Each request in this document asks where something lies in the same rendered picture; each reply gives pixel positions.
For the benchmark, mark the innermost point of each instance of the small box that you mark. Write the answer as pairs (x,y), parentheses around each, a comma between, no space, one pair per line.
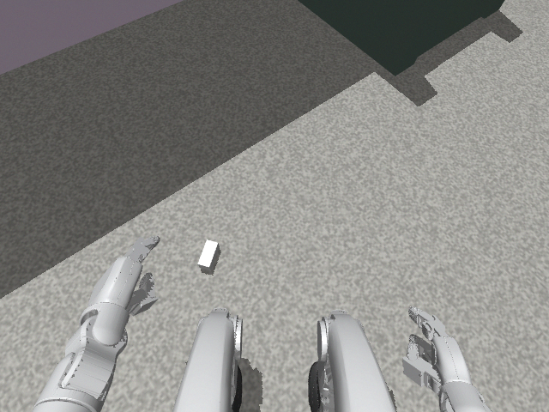
(209,254)

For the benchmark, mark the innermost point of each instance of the armchair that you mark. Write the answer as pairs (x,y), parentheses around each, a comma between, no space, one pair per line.
(395,32)

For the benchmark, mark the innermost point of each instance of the right robot arm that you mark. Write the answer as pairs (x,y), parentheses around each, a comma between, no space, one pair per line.
(461,397)

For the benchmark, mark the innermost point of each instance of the right robot hand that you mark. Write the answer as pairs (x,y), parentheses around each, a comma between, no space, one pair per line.
(441,361)

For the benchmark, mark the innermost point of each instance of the left robot arm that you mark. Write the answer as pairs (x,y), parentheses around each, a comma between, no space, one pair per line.
(81,380)

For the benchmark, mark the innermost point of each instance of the left robot hand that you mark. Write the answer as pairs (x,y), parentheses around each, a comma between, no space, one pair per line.
(118,283)

